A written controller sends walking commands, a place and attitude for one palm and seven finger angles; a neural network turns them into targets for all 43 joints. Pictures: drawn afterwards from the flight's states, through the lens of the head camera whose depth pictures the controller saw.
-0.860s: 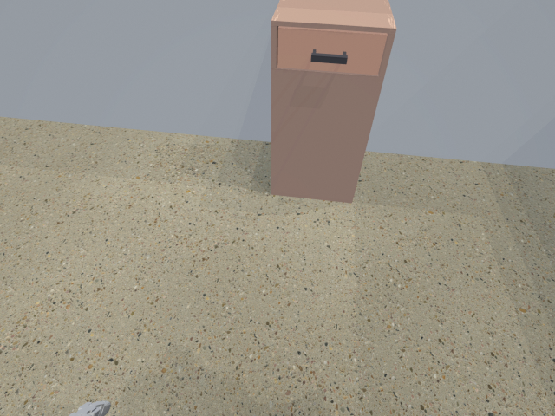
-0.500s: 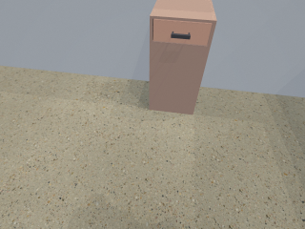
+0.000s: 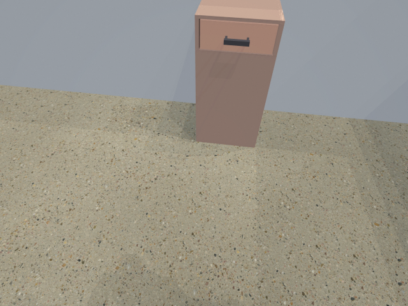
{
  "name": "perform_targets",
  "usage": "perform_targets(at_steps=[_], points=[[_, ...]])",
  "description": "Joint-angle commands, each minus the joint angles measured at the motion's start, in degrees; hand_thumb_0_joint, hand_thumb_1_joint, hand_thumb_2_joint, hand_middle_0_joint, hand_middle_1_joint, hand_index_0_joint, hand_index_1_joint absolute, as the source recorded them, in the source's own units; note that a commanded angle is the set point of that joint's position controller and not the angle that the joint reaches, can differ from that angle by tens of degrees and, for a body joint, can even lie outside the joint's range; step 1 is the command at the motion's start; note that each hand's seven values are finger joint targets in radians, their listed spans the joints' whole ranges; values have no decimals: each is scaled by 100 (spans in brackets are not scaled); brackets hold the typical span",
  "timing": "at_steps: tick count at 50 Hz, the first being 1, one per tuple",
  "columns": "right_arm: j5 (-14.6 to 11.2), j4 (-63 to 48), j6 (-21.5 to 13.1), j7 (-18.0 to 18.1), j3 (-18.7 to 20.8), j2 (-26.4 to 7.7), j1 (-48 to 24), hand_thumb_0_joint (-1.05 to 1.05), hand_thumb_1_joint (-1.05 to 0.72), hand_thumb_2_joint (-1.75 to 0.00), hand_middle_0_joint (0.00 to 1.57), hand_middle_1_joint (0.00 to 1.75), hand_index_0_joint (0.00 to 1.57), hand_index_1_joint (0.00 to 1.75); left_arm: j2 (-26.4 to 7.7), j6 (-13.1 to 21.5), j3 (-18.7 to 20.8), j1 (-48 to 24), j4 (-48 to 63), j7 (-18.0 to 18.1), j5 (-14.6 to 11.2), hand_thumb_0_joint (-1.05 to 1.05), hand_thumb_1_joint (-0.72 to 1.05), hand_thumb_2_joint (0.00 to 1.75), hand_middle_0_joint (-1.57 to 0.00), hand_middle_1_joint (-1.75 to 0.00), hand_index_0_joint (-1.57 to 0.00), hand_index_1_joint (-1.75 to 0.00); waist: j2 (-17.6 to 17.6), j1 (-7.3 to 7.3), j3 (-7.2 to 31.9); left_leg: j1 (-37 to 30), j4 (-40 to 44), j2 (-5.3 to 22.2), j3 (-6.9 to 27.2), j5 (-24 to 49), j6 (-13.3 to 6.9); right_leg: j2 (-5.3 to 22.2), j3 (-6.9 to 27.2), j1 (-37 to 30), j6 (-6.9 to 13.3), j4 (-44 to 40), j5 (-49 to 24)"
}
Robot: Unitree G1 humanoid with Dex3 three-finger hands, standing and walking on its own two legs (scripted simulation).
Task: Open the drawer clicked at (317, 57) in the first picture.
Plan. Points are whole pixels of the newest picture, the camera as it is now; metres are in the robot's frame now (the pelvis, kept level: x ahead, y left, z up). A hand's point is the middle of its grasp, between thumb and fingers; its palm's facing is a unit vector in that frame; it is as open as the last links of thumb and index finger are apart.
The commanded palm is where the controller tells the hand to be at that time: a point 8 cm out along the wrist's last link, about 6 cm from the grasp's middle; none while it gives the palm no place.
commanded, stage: look at it before walking up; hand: left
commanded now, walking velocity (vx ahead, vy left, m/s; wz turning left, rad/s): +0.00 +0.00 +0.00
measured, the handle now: (236, 40) +1.26 -0.09 -0.03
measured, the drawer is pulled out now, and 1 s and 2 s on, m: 0.00 0.00 0.00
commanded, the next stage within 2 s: walk to a spot facing it in 0.58 s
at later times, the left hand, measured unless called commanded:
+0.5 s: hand out of the picture +0.08 +0.25 -0.16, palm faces -0.03 -0.94 -0.33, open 7.4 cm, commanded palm none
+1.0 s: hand out of the picture +0.07 +0.19 -0.18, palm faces -0.12 -0.97 -0.23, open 7.4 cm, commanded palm none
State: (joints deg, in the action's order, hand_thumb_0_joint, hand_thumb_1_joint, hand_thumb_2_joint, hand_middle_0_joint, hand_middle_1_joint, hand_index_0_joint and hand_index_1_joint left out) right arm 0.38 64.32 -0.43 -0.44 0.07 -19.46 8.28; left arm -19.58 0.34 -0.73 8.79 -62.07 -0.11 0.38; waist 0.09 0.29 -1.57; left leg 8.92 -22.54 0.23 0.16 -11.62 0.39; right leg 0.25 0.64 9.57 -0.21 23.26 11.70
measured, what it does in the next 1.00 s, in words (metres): stands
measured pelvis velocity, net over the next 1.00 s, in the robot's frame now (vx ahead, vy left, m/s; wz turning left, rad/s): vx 0.05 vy -0.02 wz -0.16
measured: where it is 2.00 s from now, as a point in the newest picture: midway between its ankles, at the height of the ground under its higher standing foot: (219, 292)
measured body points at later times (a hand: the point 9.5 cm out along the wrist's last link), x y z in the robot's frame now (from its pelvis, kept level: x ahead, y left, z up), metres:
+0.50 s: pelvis +0.01 +0.00 +0.00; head +0.01 +0.01 +0.45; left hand +0.08 +0.30 -0.13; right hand +0.09 -0.29 -0.13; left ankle +0.01 +0.12 -0.74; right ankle +0.01 -0.12 -0.74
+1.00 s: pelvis +0.05 -0.02 -0.02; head +0.05 -0.03 +0.43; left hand +0.08 +0.24 -0.16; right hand +0.05 -0.28 -0.17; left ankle +0.01 +0.12 -0.74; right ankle +0.03 -0.11 -0.75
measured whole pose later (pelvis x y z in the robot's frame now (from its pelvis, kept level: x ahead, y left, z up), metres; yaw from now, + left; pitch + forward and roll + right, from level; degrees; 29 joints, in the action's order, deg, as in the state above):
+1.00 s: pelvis +0.05 -0.02 -0.02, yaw -9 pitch -2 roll +0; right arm 0.9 60.3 -0.8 -0.2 1.7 -14.2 14.5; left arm -13.2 -0.7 1.6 19.5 -58.8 -2.3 1.3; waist -1.2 -1.3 -1.3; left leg 9.1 -35.7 5.3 -7.5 -24.0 1.3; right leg -0.6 -2.4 15.3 1.3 36.1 19.2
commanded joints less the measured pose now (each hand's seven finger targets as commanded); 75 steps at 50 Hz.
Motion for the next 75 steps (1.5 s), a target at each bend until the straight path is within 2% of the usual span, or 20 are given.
perform_targets(at_steps=[1, 33, 38, 41, 44, 46, 48, 49, 50, 51, 54, 58, 66, 68, 69, 70, 71, 72, 73, 75], points=[[10, -393, -158, 98, 194, -1146, -339, 0, -90, -90, 20, 30, 20, 30, -1156, 115, 247, -258, 357, 79, 26, 0, 90, 90, -20, -30, -20, -30, 65, -39, 229, 45, 457, 616, 591, 354, -202, 649, 635, 25, 203, -517, -144], [-7, -403, -166, 113, 195, -1169, -463, 0, -90, -90, 20, 30, 20, 30, -1169, 132, 244, -223, 317, 84, 31, 0, 90, 90, -20, -30, -20, -30, 41, -40, 377, -286, 487, 675, 554, 922, -195, 681, 543, -162, 182, -507, -879], [64, -293, -21, 100, 100, -517, 85, 0, -90, -90, 20, 30, 20, 30, -483, -93, 150, 278, 235, 48, 63, 0, 90, 90, -20, -30, -20, -30, -11, -26, 87, -186, 345, 696, 304, -852, -119, 431, 707, 429, 164, -331, 864], [82, -498, -2, 109, 243, -725, 245, 0, -90, -90, 20, 30, 20, 30, -456, -145, 260, 424, 496, -61, 101, 0, 90, 90, -20, -30, -20, -30, -302, -7, -472, 112, 616, 1002, 628, -2236, -345, 87, 653, 1182, 219, 233, 1647], [58, -637, -90, 134, 414, -911, 489, 0, -90, -90, 20, 30, 20, 30, -135, -85, 335, 526, 757, -142, 105, 0, 90, 90, -20, -30, -20, -30, -908, 28, -494, -124, 917, 1903, 1193, -2095, -883, -130, -105, 1717, 119, 1792, 1333], [79, -694, -157, 139, 428, -771, 558, 0, -90, -90, 20, 30, 20, 30, 14, -16, 379, 495, 886, -188, 106, 0, 90, 90, -20, -30, -20, -30, -793, 11, -402, -195, 570, 1987, 838, -987, -965, 106, -215, 1628, 95, 1793, 1581], [83, -768, -159, 140, 423, -625, 273, 0, -90, -90, 20, 30, 20, 30, 144, 35, 433, 1302, 670, -202, 122, 0, 90, 90, -20, -30, -20, -30, -497, -407, -179, 504, -676, 1590, -11, -545, -592, 16, -437, 328, 171, 881, 837], [45, -910, -155, 113, 369, -309, 190, 0, -90, -90, 20, 30, 20, 30, -210, 128, 526, 1967, 476, -157, 153, 0, 90, 90, -20, -30, -20, -30, 669, -653, -23, 1608, -2436, 941, -705, -836, -175, 614, 813, -774, 468, -133, 864], [20, -1293, -219, 53, 248, 92, -198, 0, -90, -90, 20, 30, 20, 30, -838, 201, 658, 2615, 340, -49, 118, 0, 90, 90, -20, -30, -20, -30, 2245, -851, -29, 3367, -4128, 161, -995, -2361, 129, 2065, 3423, -1506, 1154, -1077, 307], [52, -1391, -264, 77, 300, -185, -557, 0, -90, -90, 20, 30, 20, 30, -656, 234, 615, 2754, 337, 49, 32, 0, 90, 90, -20, -30, -20, -30, 1438, -902, -191, 3511, -4399, 427, -119, -1957, 41, 2022, 3574, -1239, 1392, -1118, -103], [88, -1276, -264, 34, 333, 89, -474, 0, -90, -90, 20, 30, 20, 30, -166, 275, 496, 2070, 503, 80, 90, 0, 90, 90, -20, -30, -20, -30, 256, -403, -466, 3364, -4474, 741, -55, -1005, 179, 1687, 2612, -602, 1436, -974, -272], [60, -1267, -161, -32, 375, 344, -205, 0, -90, -90, 20, 30, 20, 30, -34, 362, 519, 1883, 544, 84, 110, 0, 90, 90, -20, -30, -20, -30, 509, -160, -305, 2937, -3852, 710, -238, -317, 328, 1266, 1766, -136, 1236, -1091, -583], [11, -1680, -290, -89, 392, 508, -646, 0, -90, -90, 20, 30, 20, 30, -105, 317, 619, 1789, 533, 95, 145, 0, 90, 90, -20, -30, -20, -30, 816, -281, -304, 1909, -1821, 393, -415, -135, 243, 1007, 1644, -1, 972, -775, -769], [6, -1570, -357, -28, 424, 393, -184, 0, -90, -90, 20, 30, 20, 30, -165, 284, 675, 1591, 583, 90, 130, 0, 90, 90, -20, -30, -20, -30, 799, -75, -88, 816, -1055, 232, -514, -51, 203, 873, 1600, 261, 847, -265, -894], [25, -1361, -394, 55, 460, 225, 471, 0, -90, -90, 20, 30, 20, 30, -93, 273, 694, 1502, 619, 75, 103, 0, 90, 90, -20, -30, -20, -30, 547, 203, 171, -175, -532, 202, -517, 12, 138, 537, 1388, 542, 705, 535, -1292], [73, -1128, -425, 156, 573, -267, 1341, 0, -90, -90, 20, 30, 20, 30, 148, 259, 690, 1579, 677, 27, 55, 0, 90, 90, -20, -30, -20, -30, -276, 514, 765, -1669, -329, 978, 265, -308, -36, 162, 1042, 1353, 511, 1868, -727], [144, -982, -434, 178, 692, -895, 2005, 0, -90, -90, 20, 30, 20, 30, 499, 249, 651, 1785, 796, -54, 7, 0, 90, 90, -20, -30, -20, -30, -1955, 583, 1300, -2401, 300, 2820, 2472, -668, -596, -486, 112, 2521, 178, 3860, 2149], [90, -1085, -348, 152, 621, -851, 1971, 0, -90, -90, 20, 30, 20, 30, 410, 261, 631, 1461, 978, -65, 52, 0, 90, 90, -20, -30, -20, -30, -1302, 573, 981, -1591, 762, 3139, 3013, -1545, -949, -200, 282, 2729, 225, 4685, 2222], [117, -1115, -380, 149, 563, -520, 1520, 0, -90, -90, 20, 30, 20, 30, 460, 250, 636, 1117, 1000, -70, 98, 0, 90, 90, -20, -30, -20, -30, -1127, 458, 503, -856, 1083, 2986, 2658, -2313, -918, -20, 190, 2953, 224, 5288, 1880], [107, -1193, -407, 151, 413, 126, 880, 0, -90, -90, 20, 30, 20, 30, 438, 135, 680, 824, 1011, -198, 159, 0, 90, 90, -20, -30, -20, -30, -1023, 139, -409, 380, 1293, 2430, 1517, -2204, -619, 433, 93, 2937, 174, 5318, 987]])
